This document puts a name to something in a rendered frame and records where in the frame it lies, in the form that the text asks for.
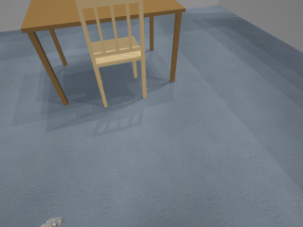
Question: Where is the table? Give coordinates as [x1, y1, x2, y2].
[20, 0, 186, 105]

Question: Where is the left robot hand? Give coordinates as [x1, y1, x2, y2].
[41, 217, 64, 227]

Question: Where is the chair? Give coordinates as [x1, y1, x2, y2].
[75, 0, 147, 107]

